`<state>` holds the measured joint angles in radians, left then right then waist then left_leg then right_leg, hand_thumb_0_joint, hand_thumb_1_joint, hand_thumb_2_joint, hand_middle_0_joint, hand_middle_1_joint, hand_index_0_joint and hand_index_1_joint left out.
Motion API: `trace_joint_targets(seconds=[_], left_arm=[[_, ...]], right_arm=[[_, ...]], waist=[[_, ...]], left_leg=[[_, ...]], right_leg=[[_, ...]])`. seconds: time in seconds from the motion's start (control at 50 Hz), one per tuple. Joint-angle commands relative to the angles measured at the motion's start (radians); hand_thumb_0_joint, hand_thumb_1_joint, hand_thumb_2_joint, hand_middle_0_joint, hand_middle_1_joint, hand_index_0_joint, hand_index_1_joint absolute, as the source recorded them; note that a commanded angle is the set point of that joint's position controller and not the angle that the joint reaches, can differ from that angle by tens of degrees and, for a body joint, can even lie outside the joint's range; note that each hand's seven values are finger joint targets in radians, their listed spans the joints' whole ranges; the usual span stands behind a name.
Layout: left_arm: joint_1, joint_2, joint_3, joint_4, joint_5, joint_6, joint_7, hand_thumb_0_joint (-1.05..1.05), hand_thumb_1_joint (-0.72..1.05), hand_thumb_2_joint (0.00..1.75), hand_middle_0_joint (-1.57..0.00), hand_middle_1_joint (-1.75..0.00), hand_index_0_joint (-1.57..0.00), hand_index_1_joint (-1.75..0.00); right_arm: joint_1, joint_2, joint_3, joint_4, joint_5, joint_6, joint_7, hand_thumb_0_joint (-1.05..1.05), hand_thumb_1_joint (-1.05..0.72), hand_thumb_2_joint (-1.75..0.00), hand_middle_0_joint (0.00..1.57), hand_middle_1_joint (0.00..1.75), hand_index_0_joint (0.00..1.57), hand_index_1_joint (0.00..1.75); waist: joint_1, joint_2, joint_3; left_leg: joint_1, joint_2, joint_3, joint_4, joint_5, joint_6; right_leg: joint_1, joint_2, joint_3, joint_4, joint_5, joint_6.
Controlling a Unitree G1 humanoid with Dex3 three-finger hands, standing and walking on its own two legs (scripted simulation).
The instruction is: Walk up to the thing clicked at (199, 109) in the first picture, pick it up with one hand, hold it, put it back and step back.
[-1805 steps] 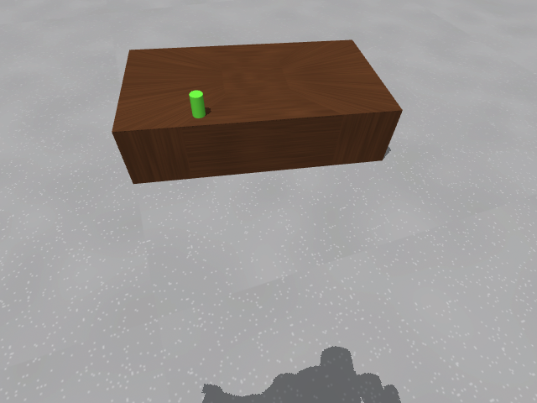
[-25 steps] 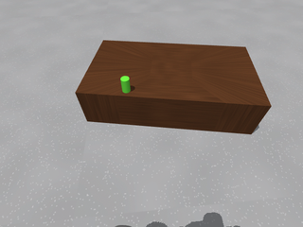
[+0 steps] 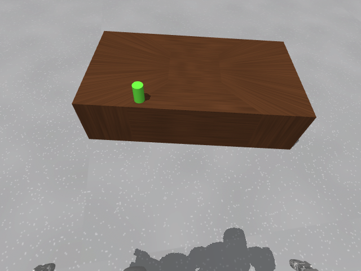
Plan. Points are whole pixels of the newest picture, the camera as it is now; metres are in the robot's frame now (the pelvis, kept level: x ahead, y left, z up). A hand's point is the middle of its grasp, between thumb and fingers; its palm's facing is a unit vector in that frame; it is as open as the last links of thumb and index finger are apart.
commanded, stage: step back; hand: left
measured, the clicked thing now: (138, 92) +0.99 +0.21 -0.38
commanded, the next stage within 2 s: stand in 0.26 s
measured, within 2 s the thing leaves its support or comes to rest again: neither
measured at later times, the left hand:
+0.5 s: hand out of the picture +0.12 +0.24 -0.14, palm faces -0.04 -0.94 -0.33, open 7.4 cm
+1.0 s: hand out of the picture +0.04 +0.26 -0.14, palm faces -0.04 -0.94 -0.34, open 7.4 cm
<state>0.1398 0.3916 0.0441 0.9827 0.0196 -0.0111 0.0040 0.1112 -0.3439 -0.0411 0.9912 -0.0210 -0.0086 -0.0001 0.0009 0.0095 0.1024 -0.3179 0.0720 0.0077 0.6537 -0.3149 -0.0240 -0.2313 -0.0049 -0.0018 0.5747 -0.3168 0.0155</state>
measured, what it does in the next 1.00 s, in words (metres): stands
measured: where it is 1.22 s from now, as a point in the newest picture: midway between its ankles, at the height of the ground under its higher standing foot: outside the picture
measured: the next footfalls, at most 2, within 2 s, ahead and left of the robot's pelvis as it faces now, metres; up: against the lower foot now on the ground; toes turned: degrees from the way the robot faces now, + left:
none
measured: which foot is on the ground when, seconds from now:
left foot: down 0.00-1.00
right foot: down 0.00-1.00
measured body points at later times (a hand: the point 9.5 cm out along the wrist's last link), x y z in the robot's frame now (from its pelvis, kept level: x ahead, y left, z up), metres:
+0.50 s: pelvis +0.01 +0.00 +0.02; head +0.02 +0.00 +0.47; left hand +0.12 +0.29 -0.11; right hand +0.10 -0.31 -0.11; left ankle +0.02 +0.13 -0.73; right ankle -0.01 -0.14 -0.73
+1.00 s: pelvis -0.01 +0.00 +0.02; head +0.00 +0.00 +0.47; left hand +0.04 +0.31 -0.11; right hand +0.05 -0.30 -0.12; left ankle +0.02 +0.13 -0.73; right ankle -0.01 -0.14 -0.73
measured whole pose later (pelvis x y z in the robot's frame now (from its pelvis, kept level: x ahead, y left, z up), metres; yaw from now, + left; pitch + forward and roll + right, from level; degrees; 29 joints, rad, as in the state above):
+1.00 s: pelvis -0.01 +0.00 +0.02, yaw +0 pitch -2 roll +0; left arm 0.14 0.36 0.00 1.15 0.01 -0.01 -0.02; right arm 0.11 -0.35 -0.02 1.14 -0.01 0.00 0.02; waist -0.01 0.01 0.06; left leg -0.17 0.04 0.03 0.35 -0.14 -0.02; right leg -0.12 -0.03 0.01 0.35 -0.19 0.04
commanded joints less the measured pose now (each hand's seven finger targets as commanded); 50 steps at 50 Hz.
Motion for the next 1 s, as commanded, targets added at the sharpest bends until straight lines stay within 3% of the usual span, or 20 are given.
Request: trace_joint_targets(seconds=[0.0, 0.02, 0.06, 0.08, 0.12, 0.18, 0.22, 0.24, 0.26, 0.38, 0.52, 0.56, 0.62, 0.76, 0.9, 0.98], left_arm=[[-0.018, 0.275, 0.062, -0.049, 0.002, -0.022, 0.015, 0.00, 0.90, 0.90, -0.20, -0.30, -0.20, -0.30], [-0.067, 0.248, 0.050, -0.064, 0.001, -0.019, 0.010, 0.00, 0.90, 0.90, -0.20, -0.30, -0.20, -0.30], [-0.067, 0.204, 0.040, -0.064, -0.004, -0.018, 0.010, 0.00, 0.90, 0.90, -0.20, -0.30, -0.20, -0.30], [-0.039, 0.201, 0.038, -0.045, -0.003, -0.017, 0.011, 0.00, 0.90, 0.90, -0.20, -0.30, -0.20, -0.30], [-0.031, 0.209, 0.037, -0.028, -0.003, -0.020, 0.012, 0.00, 0.90, 0.90, -0.20, -0.30, -0.20, -0.30], [-0.054, 0.211, 0.041, -0.027, -0.009, -0.016, 0.013, 0.00, 0.90, 0.90, -0.20, -0.30, -0.20, -0.30], [-0.061, 0.201, 0.037, -0.026, -0.007, -0.013, 0.014, 0.00, 0.90, 0.90, -0.20, -0.30, -0.20, -0.30], [-0.045, 0.160, 0.014, 0.007, -0.026, -0.018, 0.010, 0.00, 0.90, 0.90, -0.20, -0.30, -0.20, -0.30], [-0.063, 0.171, 0.013, 0.009, -0.023, -0.022, 0.009, 0.00, 0.90, 0.90, -0.20, -0.30, -0.20, -0.30], [-0.102, 0.180, 0.009, 0.040, -0.016, -0.024, 0.010, 0.00, 0.90, 0.90, -0.20, -0.30, -0.20, -0.30], [-0.102, 0.171, 0.004, 0.076, -0.014, -0.024, 0.002, 0.00, 0.90, 0.90, -0.20, -0.30, -0.20, -0.30], [-0.108, 0.173, 0.003, 0.083, -0.011, -0.026, 0.001, 0.00, 0.90, 0.90, -0.20, -0.30, -0.20, -0.30], [-0.100, 0.171, 0.003, 0.092, -0.011, -0.025, -0.001, 0.00, 0.90, 0.90, -0.20, -0.30, -0.20, -0.30], [-0.086, 0.176, 0.002, 0.104, -0.008, -0.024, -0.005, 0.00, 0.90, 0.90, -0.20, -0.30, -0.20, -0.30], [-0.066, 0.181, 0.003, 0.100, -0.007, -0.024, -0.005, 0.00, 0.90, 0.90, -0.20, -0.30, -0.20, -0.30], [-0.039, 0.175, -0.001, 0.100, -0.010, -0.028, -0.006, 0.00, 0.90, 0.90, -0.20, -0.30, -0.20, -0.30]], right_arm=[[-0.019, -0.184, -0.036, -0.061, 0.013, -0.017, -0.024, 0.00, -0.90, -0.90, 0.20, 0.30, 0.20, 0.30], [0.007, -0.193, -0.038, -0.035, 0.007, -0.021, -0.023, 0.00, -0.90, -0.90, 0.20, 0.30, 0.20, 0.30], [-0.023, -0.249, -0.053, -0.024, 0.001, -0.033, -0.020, 0.00, -0.90, -0.90, 0.20, 0.30, 0.20, 0.30], [-0.055, -0.254, -0.050, -0.023, 0.003, -0.033, -0.018, 0.00, -0.90, -0.90, 0.20, 0.30, 0.20, 0.30], [-0.067, -0.229, -0.040, -0.016, 0.007, -0.031, -0.018, 0.00, -0.90, -0.90, 0.20, 0.30, 0.20, 0.30], [-0.065, -0.225, -0.036, -0.003, 0.005, -0.029, -0.019, 0.00, -0.90, -0.90, 0.20, 0.30, 0.20, 0.30], [-0.073, -0.235, -0.042, 0.010, 0.003, -0.027, -0.020, 0.00, -0.90, -0.90, 0.20, 0.30, 0.20, 0.30], [-0.071, -0.224, -0.027, 0.011, 0.012, -0.025, -0.012, 0.00, -0.90, -0.90, 0.20, 0.30, 0.20, 0.30], [-0.078, -0.220, -0.026, 0.015, 0.017, -0.023, -0.008, 0.00, -0.90, -0.90, 0.20, 0.30, 0.20, 0.30], [-0.093, -0.224, -0.017, 0.035, 0.014, -0.024, -0.005, 0.00, -0.90, -0.90, 0.20, 0.30, 0.20, 0.30], [-0.116, -0.225, -0.013, 0.051, 0.014, -0.027, -0.002, 0.00, -0.90, -0.90, 0.20, 0.30, 0.20, 0.30], [-0.100, -0.219, -0.010, 0.057, 0.014, -0.026, 0.000, 0.00, -0.90, -0.90, 0.20, 0.30, 0.20, 0.30], [-0.098, -0.216, -0.009, 0.065, 0.013, -0.025, 0.001, 0.00, -0.90, -0.90, 0.20, 0.30, 0.20, 0.30], [-0.084, -0.218, -0.015, 0.073, 0.008, -0.019, 0.008, 0.00, -0.90, -0.90, 0.20, 0.30, 0.20, 0.30], [-0.059, -0.215, -0.015, 0.081, 0.006, -0.018, 0.009, 0.00, -0.90, -0.90, 0.20, 0.30, 0.20, 0.30], [-0.067, -0.224, -0.016, 0.081, 0.006, -0.020, 0.008, 0.00, -0.90, -0.90, 0.20, 0.30, 0.20, 0.30]], waist=[[-0.004, -0.101, -0.190], [-0.029, -0.091, -0.171], [-0.013, -0.036, -0.193], [0.008, -0.033, -0.192], [0.015, -0.069, -0.191], [0.009, -0.048, -0.192], [0.006, -0.023, -0.205], [0.002, 0.016, -0.203], [-0.006, 0.010, -0.186], [-0.006, 0.006, -0.173], [0.004, 0.014, -0.140], [-0.006, 0.002, -0.137], [-0.004, 0.000, -0.104], [-0.007, -0.008, -0.073], [-0.011, -0.004, -0.081], [-0.001, -0.005, -0.124]], left_leg=[[0.041, -0.007, -0.015, -0.030, 0.068, 0.028], [0.122, 0.008, -0.026, -0.109, 0.076, 0.029], [0.135, 0.065, -0.074, -0.149, 0.323, 0.069], [0.131, 0.080, -0.077, -0.129, 0.388, 0.089], [0.133, 0.067, -0.035, -0.106, 0.441, 0.085], [0.119, 0.057, -0.023, -0.128, 0.428, 0.068], [0.138, 0.059, -0.023, -0.133, 0.426, 0.072], [0.183, 0.056, -0.049, -0.172, 0.412, 0.062], [0.187, 0.056, -0.053, -0.189, 0.383, 0.056], [0.220, 0.072, -0.060, -0.257, 0.424, 0.045], [0.218, 0.072, -0.065, -0.336, 0.289, 0.038], [0.214, 0.072, -0.066, -0.350, 0.282, 0.037], [0.213, 0.067, -0.069, -0.378, 0.171, 0.033], [0.187, 0.060, -0.083, -0.402, 0.032, 0.032], [0.177, 0.062, -0.086, -0.398, 0.023, 0.035], [0.210, 0.067, -0.078, -0.372, 0.114, 0.042]], right_leg=[[0.050, -0.227, 0.266, -0.124, 0.311, -0.159], [-0.010, -0.210, 0.231, -0.102, 0.313, -0.141], [0.033, -0.111, 0.101, -0.049, 0.382, -0.066], [0.046, -0.092, 0.074, -0.046, 0.395, -0.054], [0.071, -0.098, 0.093, -0.064, 0.447, -0.056], [0.101, -0.105, 0.096, -0.058, 0.468, -0.063], [0.100, -0.104, 0.093, -0.062, 0.454, -0.065], [0.092, -0.119, 0.110, -0.118, 0.429, -0.053], [0.092, -0.119, 0.111, -0.145, 0.400, -0.047], [0.133, -0.114, 0.083, -0.185, 0.406, -0.035], [0.139, -0.113, 0.083, -0.257, 0.286, -0.025], [0.147, -0.114, 0.080, -0.267, 0.276, -0.023], [0.099, -0.111, 0.086, -0.295, 0.188, -0.021], [0.042, -0.108, 0.095, -0.329, 0.047, -0.025], [0.038, -0.111, 0.103, -0.322, 0.064, -0.029], [0.064, -0.118, 0.103, -0.308, 0.145, -0.028]])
